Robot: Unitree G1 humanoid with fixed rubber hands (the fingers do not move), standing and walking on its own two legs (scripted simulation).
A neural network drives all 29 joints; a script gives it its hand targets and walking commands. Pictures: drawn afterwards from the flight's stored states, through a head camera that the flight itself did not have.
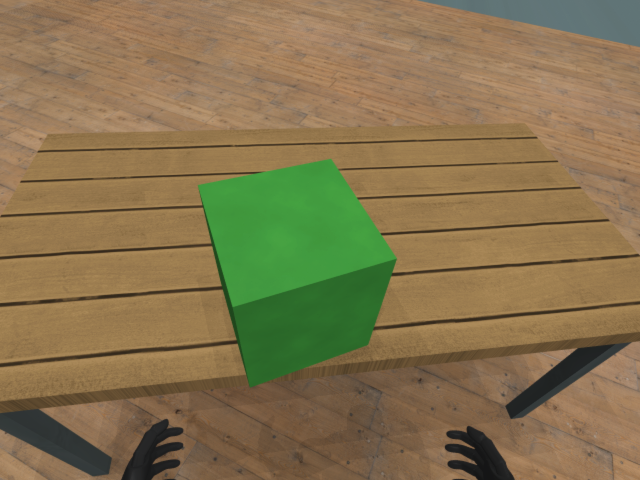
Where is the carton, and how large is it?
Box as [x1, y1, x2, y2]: [198, 159, 396, 387]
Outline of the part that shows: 331,159 198,185 221,284 250,387 366,345 368,343 396,258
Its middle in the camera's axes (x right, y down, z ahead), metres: -0.05 +0.05 +0.59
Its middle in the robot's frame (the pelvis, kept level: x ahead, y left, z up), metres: +0.42 +0.06 -0.01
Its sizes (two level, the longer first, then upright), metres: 0.210 0.204 0.235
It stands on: a table, 0.64 m high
